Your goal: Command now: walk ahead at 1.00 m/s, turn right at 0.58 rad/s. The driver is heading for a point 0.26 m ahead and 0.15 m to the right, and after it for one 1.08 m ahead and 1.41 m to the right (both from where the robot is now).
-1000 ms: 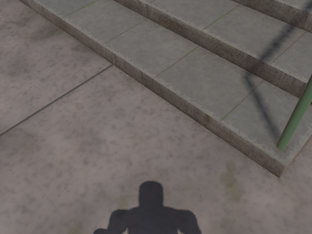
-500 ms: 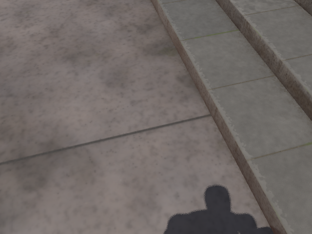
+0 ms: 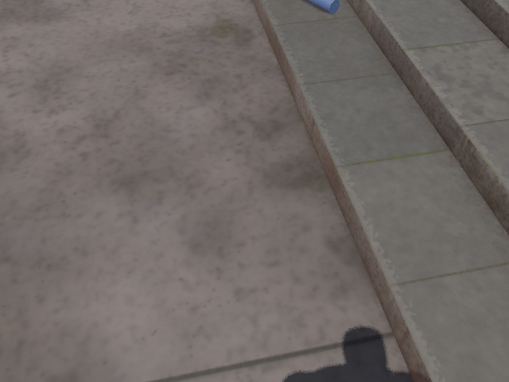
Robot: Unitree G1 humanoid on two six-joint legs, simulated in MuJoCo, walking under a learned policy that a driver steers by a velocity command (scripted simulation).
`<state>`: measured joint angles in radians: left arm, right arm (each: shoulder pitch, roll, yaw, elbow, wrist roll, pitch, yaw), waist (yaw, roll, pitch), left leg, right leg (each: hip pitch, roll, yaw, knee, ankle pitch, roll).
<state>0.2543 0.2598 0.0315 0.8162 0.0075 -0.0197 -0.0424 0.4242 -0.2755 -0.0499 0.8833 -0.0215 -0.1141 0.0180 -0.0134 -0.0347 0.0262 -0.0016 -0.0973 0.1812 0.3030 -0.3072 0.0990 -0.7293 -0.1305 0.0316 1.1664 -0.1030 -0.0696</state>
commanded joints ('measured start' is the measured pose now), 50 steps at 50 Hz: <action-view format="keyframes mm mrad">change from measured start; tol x32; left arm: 1 -78 19 1 -67 -6 -8 -16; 10 406 185 68 59 17 -20 16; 17 -87 191 64 -216 -19 -50 19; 50 -88 142 71 -300 -31 85 52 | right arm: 1 -85 -43 0 -62 6 -41 1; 50 -318 -192 -44 -308 -12 108 -91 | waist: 1 29 82 112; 12 82 -204 -447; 15 -34 239 -92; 50 -4 158 -106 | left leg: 1 -176 201 17 -212 540 -43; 8 1 278 85 316 1415 -113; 9 -93 294 53 603 1302 -117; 11 -647 -10 -107 1421 -342 -175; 12 -754 -23 -351 1532 -323 -165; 32 -465 57 -342 281 93 -117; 36 79 549 -838 80 749 158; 50 -130 420 -188 -72 233 142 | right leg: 1 41 14 -78 -156 190 -19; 8 518 253 -256 -508 215 -95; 11 1039 18 244 -502 797 -260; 12 1173 -183 676 -677 533 -454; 14 829 -120 647 -884 110 -369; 18 346 52 267 -859 654 -251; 32 611 133 543 -585 425 -65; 35 243 411 176 -148 -596 87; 50 151 18 -27 -84 -240 182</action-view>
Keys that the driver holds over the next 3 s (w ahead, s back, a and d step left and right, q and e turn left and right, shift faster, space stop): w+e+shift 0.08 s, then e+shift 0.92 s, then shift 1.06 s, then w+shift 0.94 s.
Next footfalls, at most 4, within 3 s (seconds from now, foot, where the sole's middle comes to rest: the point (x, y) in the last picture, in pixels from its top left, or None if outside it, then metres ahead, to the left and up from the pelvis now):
0.20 right None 0.40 -0.08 -0.77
0.68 left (273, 330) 0.65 -0.03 -0.77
1.20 right None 0.38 -0.10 -0.77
1.54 left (260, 348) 0.60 0.00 -0.77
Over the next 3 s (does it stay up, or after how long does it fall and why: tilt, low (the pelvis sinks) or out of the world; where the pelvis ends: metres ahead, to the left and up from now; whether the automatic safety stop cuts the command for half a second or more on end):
stays up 0.75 -0.48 0.08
